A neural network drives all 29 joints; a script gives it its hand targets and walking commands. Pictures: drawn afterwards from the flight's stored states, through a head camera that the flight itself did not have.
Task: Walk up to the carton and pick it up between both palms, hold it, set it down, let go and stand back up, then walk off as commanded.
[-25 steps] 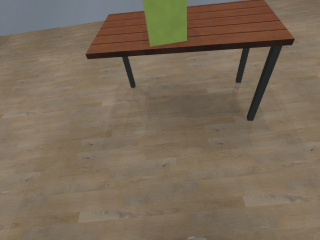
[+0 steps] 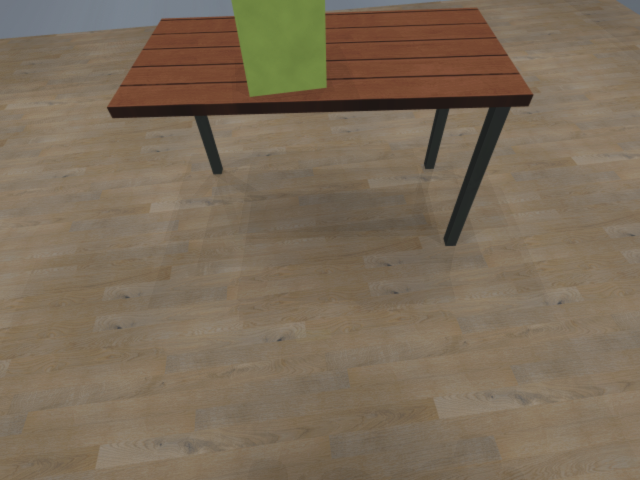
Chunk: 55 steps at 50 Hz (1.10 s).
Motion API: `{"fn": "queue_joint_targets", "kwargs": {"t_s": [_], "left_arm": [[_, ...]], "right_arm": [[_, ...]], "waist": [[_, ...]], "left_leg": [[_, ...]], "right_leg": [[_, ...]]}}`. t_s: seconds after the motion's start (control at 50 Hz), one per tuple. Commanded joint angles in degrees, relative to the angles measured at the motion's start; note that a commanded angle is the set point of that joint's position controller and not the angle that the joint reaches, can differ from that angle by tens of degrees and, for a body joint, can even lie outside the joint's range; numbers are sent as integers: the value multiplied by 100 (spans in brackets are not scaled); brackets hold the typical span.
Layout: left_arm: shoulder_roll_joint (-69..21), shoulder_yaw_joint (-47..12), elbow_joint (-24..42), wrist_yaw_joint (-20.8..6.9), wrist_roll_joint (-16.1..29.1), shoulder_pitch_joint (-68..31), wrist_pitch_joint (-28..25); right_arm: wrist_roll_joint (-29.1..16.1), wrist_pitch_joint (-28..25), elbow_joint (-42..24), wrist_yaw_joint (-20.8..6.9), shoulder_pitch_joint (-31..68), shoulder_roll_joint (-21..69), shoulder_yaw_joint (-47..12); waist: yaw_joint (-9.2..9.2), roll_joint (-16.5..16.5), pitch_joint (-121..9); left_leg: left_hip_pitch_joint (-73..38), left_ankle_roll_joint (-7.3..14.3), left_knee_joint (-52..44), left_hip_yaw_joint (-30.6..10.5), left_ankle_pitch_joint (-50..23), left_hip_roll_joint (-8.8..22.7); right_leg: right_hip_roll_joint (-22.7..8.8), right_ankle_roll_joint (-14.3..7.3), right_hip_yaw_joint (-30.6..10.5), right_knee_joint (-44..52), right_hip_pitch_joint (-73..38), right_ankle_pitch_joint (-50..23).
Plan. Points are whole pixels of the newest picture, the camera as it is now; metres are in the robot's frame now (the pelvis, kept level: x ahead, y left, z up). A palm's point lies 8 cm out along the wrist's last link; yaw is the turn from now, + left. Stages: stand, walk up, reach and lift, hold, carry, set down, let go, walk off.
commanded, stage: walk off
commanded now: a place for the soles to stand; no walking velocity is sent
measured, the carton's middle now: (279, 27) +1.15 +0.11 +0.04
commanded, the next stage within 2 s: none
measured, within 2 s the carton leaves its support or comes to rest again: neither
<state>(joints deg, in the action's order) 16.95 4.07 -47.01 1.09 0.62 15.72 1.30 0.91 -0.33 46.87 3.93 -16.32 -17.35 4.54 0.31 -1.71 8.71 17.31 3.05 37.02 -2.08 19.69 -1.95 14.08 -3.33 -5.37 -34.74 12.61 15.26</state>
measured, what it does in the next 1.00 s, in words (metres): steps to the left: right foot, then left foot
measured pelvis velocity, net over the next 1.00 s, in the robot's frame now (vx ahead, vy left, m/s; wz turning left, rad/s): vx -0.15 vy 0.22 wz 0.11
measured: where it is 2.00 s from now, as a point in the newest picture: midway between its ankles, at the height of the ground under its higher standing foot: outside the picture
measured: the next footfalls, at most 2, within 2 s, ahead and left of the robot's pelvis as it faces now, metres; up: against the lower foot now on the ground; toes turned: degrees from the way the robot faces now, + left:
right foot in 0.24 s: +0.04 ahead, -0.16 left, +0.00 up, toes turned +8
left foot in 0.70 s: -0.04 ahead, +0.16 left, +0.00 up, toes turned +0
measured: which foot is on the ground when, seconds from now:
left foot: down 0.00-0.24, up 0.26-0.68, down 0.70-0.96, up 0.98-1.00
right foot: down 0.00-0.00, up 0.02-0.22, down 0.24-0.72, up 0.74-0.98, down 1.00-1.00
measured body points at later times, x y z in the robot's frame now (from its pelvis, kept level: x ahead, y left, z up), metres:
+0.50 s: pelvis -0.06 +0.00 -0.03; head -0.01 -0.08 +0.41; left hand +0.00 +0.32 -0.09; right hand +0.05 -0.27 -0.21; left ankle -0.06 +0.11 -0.68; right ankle +0.00 -0.16 -0.72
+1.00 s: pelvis -0.15 +0.22 +0.00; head -0.10 +0.27 +0.44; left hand -0.17 +0.54 -0.15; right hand +0.00 -0.11 -0.07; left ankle -0.11 +0.20 -0.67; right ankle -0.14 +0.06 -0.72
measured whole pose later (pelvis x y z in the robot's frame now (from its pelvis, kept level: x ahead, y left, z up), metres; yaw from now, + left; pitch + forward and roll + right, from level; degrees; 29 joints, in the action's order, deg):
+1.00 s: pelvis -0.15 +0.22 +0.00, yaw +6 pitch -6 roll -4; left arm 23.1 2.1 -48.7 3.7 0.6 19.3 -1.8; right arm 0.9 3.5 47.0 1.4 -10.0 -24.7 7.1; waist 3.1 1.5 12.4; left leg 26.5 -14.6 59.4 1.1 16.7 -12.2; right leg 3.7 -6.8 -4.6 -37.2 10.1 17.8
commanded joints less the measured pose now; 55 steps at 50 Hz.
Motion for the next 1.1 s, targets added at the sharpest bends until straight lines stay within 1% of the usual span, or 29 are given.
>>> {"fn": "queue_joint_targets", "kwargs": {"t_s": [0.0, 0.04, 0.08, 0.14, 0.18, 0.22, 0.26, 0.3, 0.38, 0.48, 0.6, 0.64, 0.66, 0.7, 0.74, 0.78, 0.82, 0.86, 0.88, 0.9, 0.92, 0.94, 0.96, 0.98, 1.0, 1.02, 1.04, 1.06, 1.08], "left_arm": [[1555, 333, 132, 96, -211, 622, -153], [1816, 444, -105, 51, -245, 1249, -110], [1652, 443, -73, 38, -192, 1159, -101], [1725, 347, -265, 169, -163, 1008, -393], [2143, 324, -192, 374, -198, 710, -503], [2382, 272, 132, 473, -163, 162, -492], [2588, 359, 248, 481, -147, -372, -475], [2409, 377, 263, 512, -131, -230, -480], [2326, 418, 201, 535, -153, 200, -498], [2338, 442, 199, 549, -213, 483, -497], [2696, 385, 252, 506, -283, -191, -535], [2499, 237, 217, 460, -244, -960, -480], [1689, 34, 4, 416, -190, -669, -408], [1705, 64, -183, 467, -101, -181, -272], [2091, 203, -231, 476, -170, -140, -244], [2091, 222, -671, 406, -91, 749, -180], [2236, 405, -1111, 329, -172, 2548, -107], [2469, 764, -1358, 343, -179, 4393, -59], [2543, 930, -1198, 422, -14, 4715, -100], [2262, 857, -862, 515, 135, 3391, -249], [2057, 730, -180, 554, -200, 1724, -317], [2284, 629, 363, 486, -339, 350, -322], [2152, 483, 688, 380, -425, -569, -271], [2343, 436, 822, 331, -386, -1246, -230], [2214, 438, 843, 357, -397, -1635, -366], [2110, 396, 789, 328, -475, -2157, -460], [2127, 294, 682, 326, -379, -1922, -465], [1796, 134, 376, 266, -434, -1207, -321], [1662, 77, 292, 226, -475, -731, -204]], "right_arm": [[-92, -76, -620, 90, 914, -1461, 245], [-70, -114, -622, 72, 1811, -1725, 348], [43, -28, -778, 7, 1922, -1687, 360], [30, 166, -718, -149, 1368, -1486, 303], [23, 315, -670, -265, 704, -1431, 320], [74, 423, -605, -341, 71, -1531, 352], [104, 510, -629, -374, 445, -1934, 395], [66, 537, -605, -428, 373, -2006, 415], [166, 574, -818, -485, 412, -1877, 449], [181, 549, -927, -516, 469, -1866, 533], [96, 395, -751, -581, 8, -1965, 645], [75, 260, -193, -583, -1146, -1907, 704], [122, 182, -1, -513, -1297, -2170, 790], [7, 172, -218, -477, -298, -2275, 659], [-74, 153, -347, -400, 161, -2205, 627], [-46, 133, -183, -302, 508, -2048, 653], [-97, 154, -492, -290, 1605, -2146, 735], [-85, 180, -1016, -266, 3374, -2090, 711], [31, 170, -1226, -240, 3696, -1812, 629], [-34, 108, -957, -163, 2778, -1336, 509], [-48, -11, -942, -93, 1817, -909, 467], [-6, -95, -915, -1, 766, -1058, 522], [-196, -133, -610, 10, 43, -1351, 702], [-181, -216, -393, -51, -527, -1645, 738], [-202, -242, -311, -66, -1084, -1778, 742], [-203, -109, -181, -169, -2085, -1795, 749], [-121, -123, -62, -216, -2328, -1732, 743], [-137, -295, 140, -107, -1792, -1797, 702], [-165, -367, 399, 41, -1931, -2126, 642]], "waist": [[316, -365, -808], [695, -1207, -556], [636, -1598, -200], [598, -520, -184], [227, 687, -341], [-217, 641, -658], [-105, 1045, 179], [-109, 1302, 148], [95, 1582, -502], [224, 1556, -985], [-156, 1926, -941], [-1009, 1299, -1083], [-1098, -708, -653], [-473, -466, -50], [-488, -682, 216], [-54, -1156, 349], [958, -2698, 78], [2394, -3071, -415], [2894, -2054, -920], [2548, 1515, -1157], [1661, 2840, -1173], [464, 1798, -885], [37, 2006, -510], [-454, 2219, -229], [-853, 1951, 161], [-1582, 1179, -321], [-1732, 388, -474], [-1451, -975, -393], [-1274, -1321, -426]], "left_leg": [[-236, 1549, -1385, -2320, -2313, 2598], [1410, 1333, -1083, -1984, -2500, 2601], [1543, 1015, -776, -1474, -2267, 2048], [497, -5, 990, -544, -938, 482], [1417, -401, 2062, -675, 1407, -509], [1304, -222, 2833, -991, 1084, -261], [1578, -200, 3268, -1173, 984, -215], [1587, -212, 3285, -1199, 841, -58], [1871, -269, 3718, -1139, 954, -125], [1979, -305, 3642, -1017, 1156, -82], [1081, -40, 1643, -970, 1511, 522], [-1241, 116, -678, -1194, 493, 632], [-1298, 12, -2074, -2589, 1205, 1234], [-229, -808, -2770, -3694, 1939, 1378], [111, -1503, -3293, -3669, 2523, 1402], [395, -2893, -3578, -2011, 1454, 679], [1018, -4494, -4011, -378, -1592, -195], [1706, -4807, -1658, 697, -4465, -918], [556, -3709, 2079, 816, -5593, -1176], [404, -1736, 6083, 527, -2497, -1116], [1889, -797, 6546, -842, 3209, -796], [1016, 12, 5245, -2771, 3644, 168], [93, 312, 4772, -3273, 3691, 527], [-578, 420, 5151, -3353, 4015, 494], [-321, 359, 4632, -3663, 4387, 946], [-826, 139, 2671, -2330, 2851, 903], [-1938, 19, -125, -1575, 276, 969], [-1878, -514, -2338, -1880, -1137, 1166], [-2229, -1246, -1729, -2449, -1931, 849]], "right_leg": [[-923, 574, -510, -3819, 1066, 2311], [-1460, 320, -1301, -4036, 57, 2327], [-1593, 250, -1174, -2699, -146, 2201], [-1852, 344, -1000, 1100, -176, -382], [-2326, 445, -2280, 663, -375, -2402], [-3056, 0, -3033, 897, 531, -1201], [-3355, -301, -3873, 1618, 1476, 332], [-3086, -292, -3075, 1212, 1150, 185], [-2999, -817, -2617, 509, -133, -1202], [-3155, -1145, -2757, 310, -904, -1413], [-3343, -1144, -2368, -61, -7, -1152], [-2774, -344, -1149, -1299, 1689, -267], [-1195, 280, -156, -3232, 2556, 1720], [-614, 228, -911, -4183, 3129, 1940], [-653, 296, -1196, -4583, 3000, 1410], [-500, 245, -1019, -4295, 2142, 1416], [-280, 220, 132, -2902, -141, 2092], [-774, -231, 956, -1307, -2362, 2500], [-1413, -762, 1353, 938, -2260, 1964], [-2334, -1111, 166, 2334, -1920, -1767], [-2828, -1369, -2473, 1232, -2059, -2249], [-3537, -1315, -3887, 211, 65, -2280], [-3937, -1748, -4240, 474, 1616, -2142], [-3945, -1736, -3994, 563, 2751, -1617], [-3455, -1216, -2662, -83, 2561, -2439], [-3181, -892, -1827, -486, 1966, -3070], [-2647, -177, -1199, -1390, 2104, -1743], [-1335, 243, -751, -3002, 1580, 1395], [-786, 298, -1261, -3800, 2588, 2362]]}}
